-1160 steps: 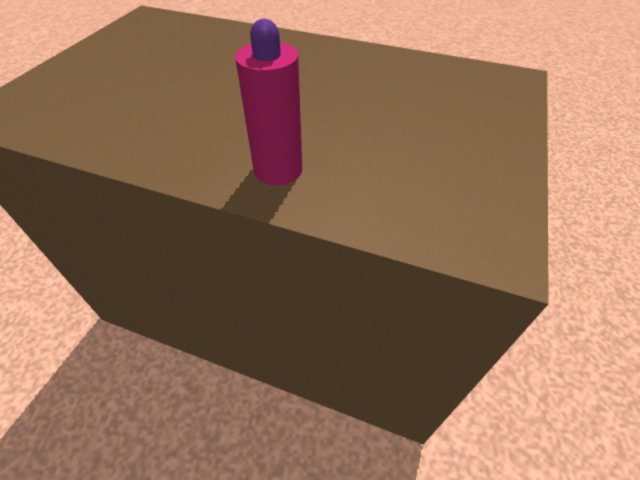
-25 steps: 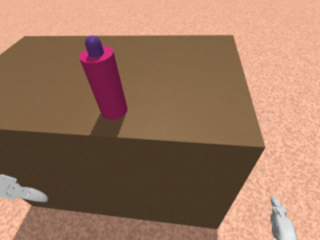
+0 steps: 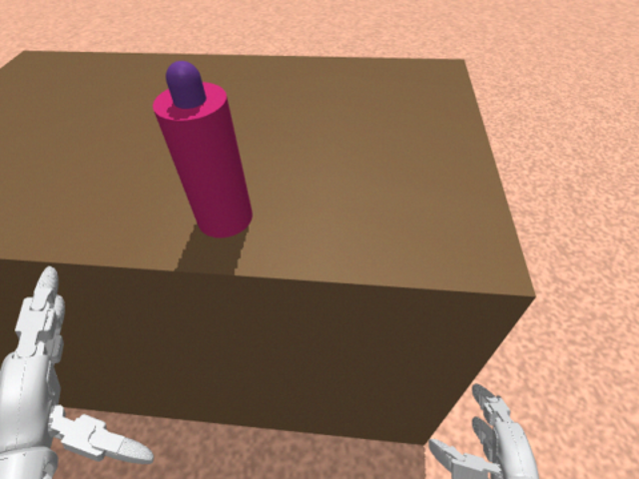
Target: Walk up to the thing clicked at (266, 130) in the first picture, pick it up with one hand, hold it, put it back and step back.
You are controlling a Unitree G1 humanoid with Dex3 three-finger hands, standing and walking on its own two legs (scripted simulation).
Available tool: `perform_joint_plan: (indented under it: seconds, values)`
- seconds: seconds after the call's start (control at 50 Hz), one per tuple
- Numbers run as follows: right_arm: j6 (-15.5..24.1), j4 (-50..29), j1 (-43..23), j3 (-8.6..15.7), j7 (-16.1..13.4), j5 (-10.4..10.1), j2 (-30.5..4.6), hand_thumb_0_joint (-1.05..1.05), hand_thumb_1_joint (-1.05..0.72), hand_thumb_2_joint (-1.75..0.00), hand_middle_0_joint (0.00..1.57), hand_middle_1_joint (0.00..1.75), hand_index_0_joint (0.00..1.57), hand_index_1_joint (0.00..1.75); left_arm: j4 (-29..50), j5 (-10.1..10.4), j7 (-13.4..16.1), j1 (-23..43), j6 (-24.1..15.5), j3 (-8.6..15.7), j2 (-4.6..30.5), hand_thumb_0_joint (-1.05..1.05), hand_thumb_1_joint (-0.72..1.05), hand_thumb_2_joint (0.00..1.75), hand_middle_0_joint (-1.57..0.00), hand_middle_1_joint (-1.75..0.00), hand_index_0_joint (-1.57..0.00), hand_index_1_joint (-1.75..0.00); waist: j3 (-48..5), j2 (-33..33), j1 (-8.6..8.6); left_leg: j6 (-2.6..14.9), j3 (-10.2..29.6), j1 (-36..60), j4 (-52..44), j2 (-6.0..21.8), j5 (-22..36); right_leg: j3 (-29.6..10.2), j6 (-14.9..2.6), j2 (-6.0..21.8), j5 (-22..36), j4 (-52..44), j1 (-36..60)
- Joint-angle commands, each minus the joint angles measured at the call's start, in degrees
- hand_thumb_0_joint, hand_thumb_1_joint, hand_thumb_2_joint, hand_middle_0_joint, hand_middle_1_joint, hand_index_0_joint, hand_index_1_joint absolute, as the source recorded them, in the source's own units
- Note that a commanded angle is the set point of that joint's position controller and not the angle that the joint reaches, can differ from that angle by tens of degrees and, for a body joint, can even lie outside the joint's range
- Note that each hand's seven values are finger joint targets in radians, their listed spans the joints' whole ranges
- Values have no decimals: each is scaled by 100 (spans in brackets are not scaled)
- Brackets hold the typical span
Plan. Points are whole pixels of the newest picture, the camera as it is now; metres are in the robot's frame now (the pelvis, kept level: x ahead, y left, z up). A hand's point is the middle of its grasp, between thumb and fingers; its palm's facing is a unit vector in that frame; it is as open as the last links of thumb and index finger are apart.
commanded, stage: home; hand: left
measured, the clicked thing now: (206, 153) +0.47 +0.19 +0.15
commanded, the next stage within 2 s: none
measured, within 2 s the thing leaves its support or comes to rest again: neither
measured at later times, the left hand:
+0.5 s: hand (213, 434) +0.19 +0.17 -0.10, palm faces +0.10 -0.97 -0.22, open 17.6 cm
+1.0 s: hand (179, 466) +0.15 +0.22 -0.13, palm faces -0.05 -0.93 -0.35, open 17.6 cm
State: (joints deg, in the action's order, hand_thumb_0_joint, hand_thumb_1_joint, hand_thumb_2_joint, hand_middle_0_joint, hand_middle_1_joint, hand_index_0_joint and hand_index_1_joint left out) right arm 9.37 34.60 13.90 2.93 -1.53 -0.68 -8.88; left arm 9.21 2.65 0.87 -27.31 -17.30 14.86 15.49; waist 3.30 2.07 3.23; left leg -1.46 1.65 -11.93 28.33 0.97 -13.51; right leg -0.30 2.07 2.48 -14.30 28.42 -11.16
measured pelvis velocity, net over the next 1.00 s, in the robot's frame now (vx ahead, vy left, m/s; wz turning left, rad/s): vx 0.01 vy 0.00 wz -0.02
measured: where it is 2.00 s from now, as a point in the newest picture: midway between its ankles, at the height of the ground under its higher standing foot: outside the picture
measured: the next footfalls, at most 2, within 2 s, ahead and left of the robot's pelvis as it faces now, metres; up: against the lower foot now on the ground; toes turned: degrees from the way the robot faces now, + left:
none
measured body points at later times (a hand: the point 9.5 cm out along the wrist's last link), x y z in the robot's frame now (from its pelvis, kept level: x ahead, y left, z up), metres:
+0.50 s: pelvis +0.02 -0.01 +0.00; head +0.05 +0.00 +0.44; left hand +0.18 +0.22 -0.08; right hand +0.16 -0.25 -0.11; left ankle +0.02 +0.14 -0.74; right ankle +0.01 -0.14 -0.74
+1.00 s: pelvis +0.01 +0.00 -0.01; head +0.01 -0.01 +0.44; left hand +0.15 +0.27 -0.10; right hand +0.14 -0.27 -0.12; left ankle +0.02 +0.14 -0.74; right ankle +0.01 -0.14 -0.74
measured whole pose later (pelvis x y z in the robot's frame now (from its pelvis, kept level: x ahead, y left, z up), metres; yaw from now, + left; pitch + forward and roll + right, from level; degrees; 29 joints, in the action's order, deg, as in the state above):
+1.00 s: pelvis +0.01 +0.00 -0.01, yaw -1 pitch -1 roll +0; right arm 0.8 46.2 9.9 0.7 0.6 1.7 -16.9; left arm -43.9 -2.0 1.6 -12.0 -3.1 -1.1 17.5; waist 0.6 0.8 -0.5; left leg -1.7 1.0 -14.5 32.2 1.6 -16.5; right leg -1.0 1.7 1.9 -17.1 32.4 -14.1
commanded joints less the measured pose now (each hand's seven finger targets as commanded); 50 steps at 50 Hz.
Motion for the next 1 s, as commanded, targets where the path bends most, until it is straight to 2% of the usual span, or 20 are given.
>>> perform_joint_plan:
  seconds: [0.0,0.02,0.08,0.14,0.22,0.24,0.26,0.28,0.44,0.5,0.56,0.6,0.7,0.8,0.82,0.86,0.88,0.92,0.96,0.98]
  values:
    - [319,-747,-483,489,-150,14,-979,0,-72,-80,18,27,18,27,769,-47,107,251,-151,159,756,0,-59,3,-5,-5,-5,-4,-718,0,-228,168,-220,378,-589,-70,636,441,-181,-308,629,-448,-7]
    - [315,-759,-627,363,-141,-4,-826,0,-77,-83,19,28,19,28,689,-56,108,240,-118,37,682,0,-59,4,-5,-5,-5,-4,-559,-49,-168,173,-216,277,-612,-69,607,443,-185,-298,604,-453,-14]
    - [272,-632,-784,150,-171,9,-596,0,-88,-90,20,30,20,30,-2,-127,104,301,33,-404,382,0,-61,2,-4,-4,-5,-4,-534,-125,-224,193,-243,267,-596,-89,630,430,-173,-261,622,-474,-72]
    - [224,-523,-710,32,-185,36,-551,0,-90,-90,20,30,20,30,-601,-174,98,416,144,-665,273,0,-59,4,-5,-5,-5,-4,-579,-145,-265,206,-274,229,-568,-102,519,419,-173,-233,544,-481,-110]
    - [138,-581,-713,78,-206,37,-741,0,-90,-90,20,30,20,30,-1449,-179,110,653,317,-831,276,0,-59,3,-5,-4,-5,-4,-646,-160,-285,201,-363,183,-453,-163,722,360,-163,-161,778,-511,-64]
    - [99,-182,-599,15,-216,101,-1076,0,-90,-91,20,30,20,30,-1215,-191,312,744,261,-102,645,0,-61,1,-4,-4,-4,-4,-613,-306,-82,175,-339,130,-352,-184,623,356,-169,-225,620,-515,-24]
    - [91,-202,-587,-19,-224,77,-1013,0,-90,-91,20,30,20,30,-2010,-258,267,547,364,-769,125,0,-60,3,-5,-5,-5,-4,-516,-330,-315,171,-354,153,-351,-174,611,338,-189,-237,625,-485,-171]
    - [77,-223,-611,-42,-200,86,-962,0,-90,-91,20,30,20,30,-2045,-236,249,888,380,-964,18,0,-60,3,-5,-5,-5,-4,-439,-219,-348,161,-369,68,-342,-180,515,331,-193,-230,555,-471,-262]
    - [-69,-100,-579,-45,-250,112,-998,0,-90,-91,20,30,20,30,-2847,-290,403,1851,515,-954,195,0,-58,4,-5,-5,-5,-5,-1270,-5,-318,112,-398,138,38,-135,1200,281,-203,-226,1296,-69,-149]
    - [-116,-142,-584,-19,-264,106,-1032,0,-90,-91,20,30,20,30,-2931,-295,474,1807,596,-993,188,0,-58,4,-5,-5,-5,-5,-1395,-61,-247,107,-414,154,40,-128,1269,285,-198,-236,1362,-61,-19]
    - [-180,-144,-541,-9,-243,89,-1007,0,-90,-91,20,30,20,30,-3220,-274,492,1482,705,-1221,-90,0,-60,3,-4,-4,-5,-4,-1149,-208,-244,99,-425,12,4,-123,1215,310,-195,-252,1300,-106,-36]
    - [-198,-160,-558,10,-228,69,-1033,0,-90,-91,20,30,20,30,-3405,-257,486,1350,765,-1188,-135,0,-60,3,-5,-4,-5,-4,-987,-401,-229,118,-430,-33,-34,-115,1093,324,-175,-263,1195,-129,-119]
    - [-306,-267,-575,15,-208,43,-1027,0,-90,-91,20,30,20,30,-3331,-247,485,1462,810,-1075,20,0,-59,4,-5,-5,-5,-4,-930,-485,-224,138,-459,-74,-12,-124,1168,297,-148,-243,1301,-149,-124]
    - [-372,-308,-582,-7,-193,36,-1040,0,-90,-91,20,30,20,30,-3147,-233,470,1799,813,-1120,19,0,-58,4,-5,-5,-5,-5,-820,-290,-291,118,-459,-38,-106,-100,819,294,-185,-279,908,-175,-264]
    - [-557,289,-232,258,-40,403,-1920,0,-90,-91,20,30,20,30,-4231,-585,328,1384,1059,-899,1477,0,-59,4,-5,-5,-5,-4,-1119,-94,-395,218,75,232,244,435,1694,-302,-443,360,1996,128,-145]
    - [-677,387,-239,247,51,315,-1904,0,-90,-91,20,30,20,30,-4369,-557,223,1290,1187,-969,1385,0,-61,2,-4,-4,-4,-4,-1457,-6,-360,297,74,361,294,428,2128,-299,-482,417,2461,242,74]
    - [-697,449,-287,209,85,270,-1804,0,-90,-90,20,30,20,30,-4475,-504,187,1395,1200,-1046,1318,0,-59,3,-5,-5,-5,-4,-1316,-222,-368,290,112,294,288,417,1853,-298,-461,433,2340,160,61]
    - [-730,655,-383,142,156,227,-1811,0,-90,-90,20,30,20,30,-4756,-451,136,1733,1240,-1192,1283,0,-58,4,-5,-5,-5,-5,-838,-425,-420,298,159,74,-28,393,951,-306,-443,384,1358,-148,-229]
    - [-747,911,-510,110,198,240,-1890,0,-90,-90,20,30,20,30,-5047,-447,102,1849,1274,-1282,1337,0,-59,3,-5,-4,-5,-4,-465,-331,-413,293,226,18,-237,402,609,-373,-439,380,685,-377,-471]
    - [-756,1011,-530,102,208,244,-1942,0,-90,-90,20,30,20,30,-5173,-446,91,1893,1293,-1298,1386,0,-58,4,-5,-5,-5,-4,-478,-152,-411,304,259,11,-316,445,758,-353,-422,353,751,-371,-334]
